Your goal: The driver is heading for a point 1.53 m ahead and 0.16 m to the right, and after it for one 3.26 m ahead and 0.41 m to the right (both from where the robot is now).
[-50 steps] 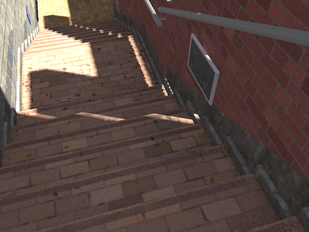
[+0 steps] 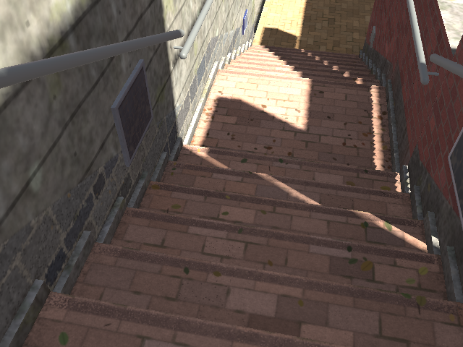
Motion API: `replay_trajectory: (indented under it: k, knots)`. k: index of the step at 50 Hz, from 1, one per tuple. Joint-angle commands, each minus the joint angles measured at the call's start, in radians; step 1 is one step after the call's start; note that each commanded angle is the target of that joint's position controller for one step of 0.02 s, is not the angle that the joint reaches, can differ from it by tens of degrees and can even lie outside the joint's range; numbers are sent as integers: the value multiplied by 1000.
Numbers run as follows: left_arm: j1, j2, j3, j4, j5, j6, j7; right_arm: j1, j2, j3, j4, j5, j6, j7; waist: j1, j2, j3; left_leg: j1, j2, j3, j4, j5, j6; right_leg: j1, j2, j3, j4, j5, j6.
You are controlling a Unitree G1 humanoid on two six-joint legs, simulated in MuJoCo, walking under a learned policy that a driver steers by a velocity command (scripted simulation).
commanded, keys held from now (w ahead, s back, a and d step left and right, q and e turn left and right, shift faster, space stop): w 1.00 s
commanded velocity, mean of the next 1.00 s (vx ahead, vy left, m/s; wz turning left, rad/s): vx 0.47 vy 0.00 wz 0.06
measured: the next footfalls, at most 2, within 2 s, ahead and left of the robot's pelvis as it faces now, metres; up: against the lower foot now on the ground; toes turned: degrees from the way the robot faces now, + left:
left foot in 0.36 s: +0.24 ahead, +0.14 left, -0.15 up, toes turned +6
right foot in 0.82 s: +0.59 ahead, -0.04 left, -0.31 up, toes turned +0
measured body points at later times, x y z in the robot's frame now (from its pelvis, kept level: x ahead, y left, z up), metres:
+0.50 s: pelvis +0.23 +0.06 -0.09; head +0.25 +0.06 +0.36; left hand +0.21 +0.30 -0.24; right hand +0.31 -0.18 -0.24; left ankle +0.20 +0.13 -0.83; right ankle +0.15 -0.09 -0.67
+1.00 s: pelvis +0.53 +0.02 -0.26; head +0.54 +0.01 +0.19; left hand +0.50 +0.27 -0.40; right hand +0.58 -0.20 -0.41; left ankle +0.51 +0.17 -0.84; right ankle +0.55 -0.04 -0.98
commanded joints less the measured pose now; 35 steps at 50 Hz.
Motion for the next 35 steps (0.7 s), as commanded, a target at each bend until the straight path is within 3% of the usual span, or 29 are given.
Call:
replay_trajectory:
  k: [1,3,4,6,7,8,10,12,14,15,16,17,18,19,20,21,22,23,24,25,26,27,28,29,30,31,32,33,35]
  knots:
    - [161,50,0,52,13,-51,42,-51,-31,-12,-38,13,-6,5,59,-54,130,-205,57,-11,-223,57,14,284,-194,327,-268,397,-125]
    - [258,22,-14,98,-1,-36,38,-187,-8,-10,-69,1,-5,2,110,-113,161,-261,59,12,-402,77,25,390,-233,378,-318,405,-158]
    - [260,23,-15,104,-5,-29,29,-232,-7,-10,-80,-1,-5,3,114,-107,177,-223,65,23,-501,111,31,370,-240,389,-336,386,-171]
    - [222,32,-16,108,-13,-21,11,-264,-1,-2,-84,-6,0,12,81,-102,196,-52,93,99,-631,148,40,261,-242,367,-371,342,-183]
    - [175,35,-20,101,-15,-24,5,-250,-5,1,-72,-15,0,16,39,-100,202,88,109,140,-647,168,39,154,-240,341,-373,346,-179]
    - [150,37,-22,104,-12,-25,-2,-253,5,9,-75,-15,0,19,18,-88,203,241,110,173,-647,166,41,43,-234,310,-381,356,-167]
    - [102,69,-17,101,-14,-29,-10,-261,-11,8,-78,-13,2,19,0,-57,211,494,91,232,-682,75,39,-75,-215,251,-371,339,-140]
    - [108,75,-17,129,-24,-32,9,-275,-29,3,-77,-13,12,11,8,-54,238,457,102,207,-783,-43,42,82,-231,284,-313,401,-142]
    - [120,107,1,153,-36,-19,35,-287,-21,6,-71,-12,12,4,38,-34,237,458,121,204,-974,-145,59,264,-229,311,-234,505,-139]
    - [129,126,10,167,-32,-6,35,-247,-18,4,-48,-5,9,2,33,-30,219,530,123,221,-1051,-148,67,309,-217,309,-176,573,-141]
    - [112,145,19,172,-25,5,24,-166,-36,-10,-8,7,5,-2,-4,-6,190,654,114,255,-1128,-103,79,315,-193,286,-76,656,-140]
    - [81,149,19,176,-2,18,2,22,-68,-27,68,9,-6,-5,-80,49,139,885,128,264,-1223,62,103,249,-161,245,118,667,-129]
    - [168,93,1,227,55,27,-34,291,-122,-64,132,-13,-19,-8,-164,112,25,1299,183,249,-1092,259,183,-3,-121,177,393,620,-60]
    - [311,-70,-29,247,24,27,-50,536,-166,-81,187,-41,-11,-1,-174,304,-266,1799,358,73,-699,936,431,-344,30,153,920,-106,45]
    - [196,-24,-25,157,-12,10,-54,626,-154,-85,209,-48,-20,0,-246,147,-317,1930,431,-71,-698,925,466,-536,69,251,962,-88,74]
    - [5,4,-22,75,-43,-4,-62,522,-181,-112,212,-32,-8,-7,-256,101,-112,1823,449,-115,-811,574,438,-795,14,207,970,-18,79]
    - [-98,85,0,34,-45,-13,-54,373,-171,-110,176,-14,1,-12,-218,24,8,1569,418,-91,-937,189,395,-803,-66,177,894,79,59]
    - [-111,119,15,43,-24,-22,-37,205,-72,-70,121,-11,-4,-16,-137,-58,100,1300,359,2,-1005,72,356,-698,-126,204,590,311,42]
    - [-105,71,9,55,-10,-25,-28,152,26,-31,117,-17,-18,-22,-63,0,156,1032,318,20,-1043,89,333,-538,-180,231,413,465,20]
    - [-162,56,11,62,-9,-20,-29,138,74,-15,118,-11,-29,-28,-62,2,198,813,303,53,-1126,88,331,-397,-204,214,223,568,8]
    - [-191,45,8,56,6,-5,-33,180,49,-18,138,3,-34,-29,-62,41,199,758,307,26,-1149,39,382,-362,-203,196,136,574,17]
    - [-192,-4,-6,43,16,13,-37,241,22,-24,183,6,-46,-29,-55,61,149,746,292,12,-1116,37,407,-338,-199,185,121,617,23]
    - [-145,-34,-20,45,23,20,-45,247,9,-26,189,-4,-58,-35,-34,24,131,706,273,35,-1043,55,392,-311,-197,198,100,740,21]
    - [-194,-21,-25,32,23,16,-43,252,40,-14,183,-8,-78,-53,-68,-29,129,808,265,42,-991,49,355,-428,-221,249,-87,927,28]
    - [-241,-14,-26,19,12,16,-39,298,28,-13,203,-8,-84,-59,-95,-20,121,838,250,41,-944,31,339,-446,-208,234,-146,1005,41]
    - [-261,-2,-29,21,8,15,-31,262,39,-5,194,-12,-81,-60,-98,-37,107,690,150,141,-888,-161,273,-271,-193,215,-299,1215,25]
    - [-271,5,-25,6,10,22,-29,235,19,1,185,-24,-70,-43,-68,23,128,458,123,147,-904,-253,261,-63,-144,153,-252,1268,12]
    - [-292,5,-27,-22,13,34,-34,228,22,9,193,-44,-63,-31,-53,34,157,318,126,130,-910,-327,258,66,-136,145,-167,1251,7]
    - [-320,57,-18,-55,27,36,-29,277,9,10,208,-28,-65,-32,-66,-20,211,430,150,91,-810,-385,260,2,-136,139,-216,1111,20]
Velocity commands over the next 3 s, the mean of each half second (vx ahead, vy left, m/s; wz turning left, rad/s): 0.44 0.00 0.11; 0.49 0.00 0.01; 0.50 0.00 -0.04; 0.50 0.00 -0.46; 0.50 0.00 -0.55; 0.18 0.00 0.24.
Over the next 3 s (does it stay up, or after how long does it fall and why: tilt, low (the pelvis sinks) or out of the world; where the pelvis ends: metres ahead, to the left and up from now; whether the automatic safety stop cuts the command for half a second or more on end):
stays up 1.52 -0.08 -0.71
